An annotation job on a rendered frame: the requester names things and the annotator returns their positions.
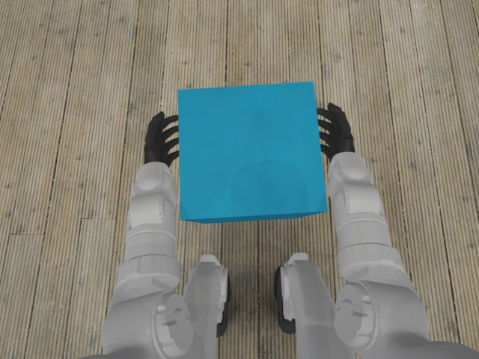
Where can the robot left hand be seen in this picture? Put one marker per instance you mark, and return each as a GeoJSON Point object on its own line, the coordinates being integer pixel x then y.
{"type": "Point", "coordinates": [155, 149]}

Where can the carton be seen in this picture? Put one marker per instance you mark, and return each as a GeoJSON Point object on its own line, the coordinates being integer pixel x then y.
{"type": "Point", "coordinates": [250, 153]}

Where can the robot right upper arm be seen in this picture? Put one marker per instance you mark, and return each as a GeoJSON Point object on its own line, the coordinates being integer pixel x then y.
{"type": "Point", "coordinates": [384, 321]}

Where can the left robot forearm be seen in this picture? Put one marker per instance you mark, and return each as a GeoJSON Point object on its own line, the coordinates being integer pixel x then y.
{"type": "Point", "coordinates": [150, 263]}

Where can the robot right hand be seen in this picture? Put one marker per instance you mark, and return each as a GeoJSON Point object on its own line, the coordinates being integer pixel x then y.
{"type": "Point", "coordinates": [339, 138]}

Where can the right robot shin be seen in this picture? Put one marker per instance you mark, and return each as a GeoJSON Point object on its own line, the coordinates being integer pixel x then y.
{"type": "Point", "coordinates": [288, 308]}

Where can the robot left foot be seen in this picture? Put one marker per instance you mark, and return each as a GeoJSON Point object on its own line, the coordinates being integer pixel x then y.
{"type": "Point", "coordinates": [221, 327]}

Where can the robot left upper arm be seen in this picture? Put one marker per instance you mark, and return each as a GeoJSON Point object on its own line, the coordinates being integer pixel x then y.
{"type": "Point", "coordinates": [152, 326]}

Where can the right robot forearm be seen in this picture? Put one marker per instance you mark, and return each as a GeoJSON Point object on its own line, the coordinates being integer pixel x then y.
{"type": "Point", "coordinates": [366, 252]}

